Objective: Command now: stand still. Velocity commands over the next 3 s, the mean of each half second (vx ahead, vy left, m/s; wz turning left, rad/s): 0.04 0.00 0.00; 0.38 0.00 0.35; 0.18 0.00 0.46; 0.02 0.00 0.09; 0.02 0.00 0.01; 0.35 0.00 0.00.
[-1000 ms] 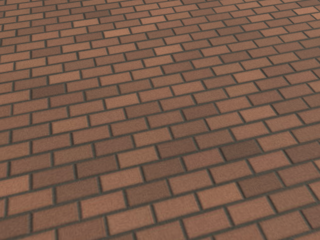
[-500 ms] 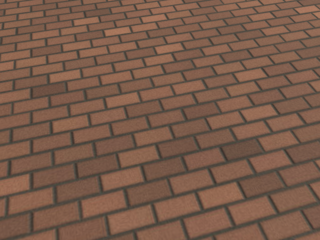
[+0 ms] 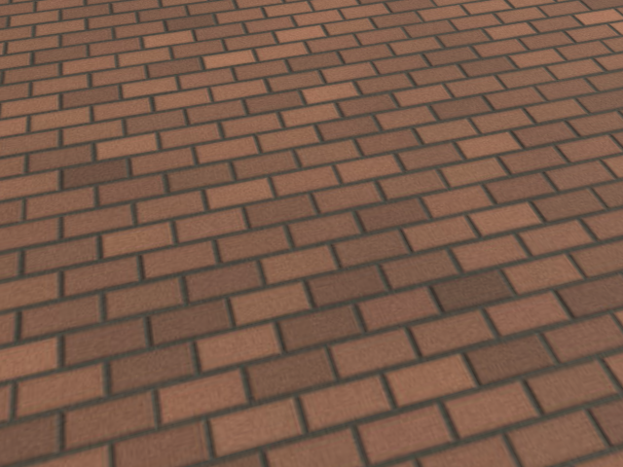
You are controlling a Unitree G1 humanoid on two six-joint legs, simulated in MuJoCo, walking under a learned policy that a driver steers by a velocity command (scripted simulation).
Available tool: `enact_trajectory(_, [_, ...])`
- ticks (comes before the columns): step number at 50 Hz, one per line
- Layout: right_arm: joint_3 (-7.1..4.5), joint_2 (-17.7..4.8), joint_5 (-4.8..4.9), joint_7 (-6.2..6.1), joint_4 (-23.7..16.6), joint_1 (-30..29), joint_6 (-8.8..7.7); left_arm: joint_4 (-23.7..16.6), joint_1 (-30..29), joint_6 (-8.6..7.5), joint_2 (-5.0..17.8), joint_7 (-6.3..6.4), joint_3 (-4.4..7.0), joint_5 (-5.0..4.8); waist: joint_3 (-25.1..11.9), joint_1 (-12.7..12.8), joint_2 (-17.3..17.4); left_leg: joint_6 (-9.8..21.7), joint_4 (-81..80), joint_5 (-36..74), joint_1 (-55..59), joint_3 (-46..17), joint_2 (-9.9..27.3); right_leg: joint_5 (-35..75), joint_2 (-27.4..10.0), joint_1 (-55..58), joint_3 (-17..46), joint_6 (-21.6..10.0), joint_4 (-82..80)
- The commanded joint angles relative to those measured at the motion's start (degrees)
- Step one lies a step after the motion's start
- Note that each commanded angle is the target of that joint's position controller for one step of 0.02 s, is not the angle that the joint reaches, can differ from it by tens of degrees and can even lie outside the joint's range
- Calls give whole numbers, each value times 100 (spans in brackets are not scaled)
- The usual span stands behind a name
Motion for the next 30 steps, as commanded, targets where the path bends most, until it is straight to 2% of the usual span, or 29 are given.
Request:
enact_trajectory(1, [-82, -473, 2, -14, -33, 570, -20, -102, 238, -28, 527, 17, 78, -1, 173, 0, 55, 71, -624, 689, -672, -172, 181, 795, -90, 427, 59, -200, -303])
enact_trajectory(18, [-101, -416, 9, -14, -40, 643, -29, -118, 357, -37, 474, 26, 89, -8, 204, 0, 56, 83, -620, 708, -676, -177, 179, 805, -94, 423, 49, -187, -281])
enact_trajectory(19, [-94, -367, 9, -20, 20, 753, -22, -65, 454, -33, 400, 27, 71, -3, 66, -3, 89, 107, -683, 135, -621, -149, 141, 281, -12, 483, -46, -187, -257])
enact_trajectory(20, [-130, -456, 43, -38, 35, 792, -4, -55, 465, -29, 404, 31, 80, -26, 157, -23, 181, 204, -756, -770, -692, -213, 135, -547, 151, 339, -213, -202, -75])
enact_trajectory(21, [-194, -649, 82, -64, -23, 740, 10, -74, 455, -43, 437, 33, 104, -56, 323, -49, 381, 387, -875, -1791, -790, -459, 262, -1467, 324, 10, -410, -234, 231])
enact_trajectory(22, [-243, -795, 118, -80, -72, 799, 0, -163, 308, -94, 441, 19, 111, -55, 561, -131, 575, 620, -1149, -2630, -835, -938, 596, -1872, 366, -480, -493, -271, 591])
enact_trajectory(23, [-310, -988, 156, -80, -84, 958, -41, -297, 80, -190, 351, -21, 93, -61, 751, -250, 894, 921, -1548, -3152, -712, -1672, 1143, -1661, 345, -972, -599, -287, 1166])
enact_trajectory(24, [-396, -1198, 177, -75, -121, 926, -99, -417, -90, -302, 258, -76, 65, -76, 981, -289, 1125, 1248, -1854, -3200, -771, -2412, 1743, -1289, 88, -1267, -494, -346, 1755])
enact_trajectory(25, [-411, -1176, 144, -68, -175, 839, -163, -502, -200, -399, 291, -133, 74, -109, 1140, -263, 1056, 1423, -1975, -2876, -669, -2743, 2041, -1351, -144, -1673, -320, -424, 2140])
enact_trajectory(26, [-392, -1060, 121, -42, -227, 763, -217, -589, -287, -491, 351, -178, 94, -139, 1200, -232, 950, 1438, -1932, -2375, -485, -2808, 2081, -1609, -294, -1944, -181, -494, 2234])
enact_trajectory(28, [-381, -1000, 200, 17, -379, 459, -245, -616, -109, -656, 408, -239, 129, -197, 1009, -2, 726, 1152, -1637, -1508, -364, -2264, 1718, -1601, -315, -1437, -229, -580, 1196])
enact_trajectory(30, [-387, -1062, 261, 54, -509, 175, -165, -190, 833, -716, 448, -259, 244, -177, 589, 407, 537, 854, -1013, -877, -1210, -1476, 1001, -221, 228, 662, -777, -381, -55])
Next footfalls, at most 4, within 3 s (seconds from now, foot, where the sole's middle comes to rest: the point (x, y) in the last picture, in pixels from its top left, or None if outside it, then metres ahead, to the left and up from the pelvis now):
1.12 left None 0.42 0.14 -0.77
1.62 right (354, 453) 0.53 -0.06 -0.77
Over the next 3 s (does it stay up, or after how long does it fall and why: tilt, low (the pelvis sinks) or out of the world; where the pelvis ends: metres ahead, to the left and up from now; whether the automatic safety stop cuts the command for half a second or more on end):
stays up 0.58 0.08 0.00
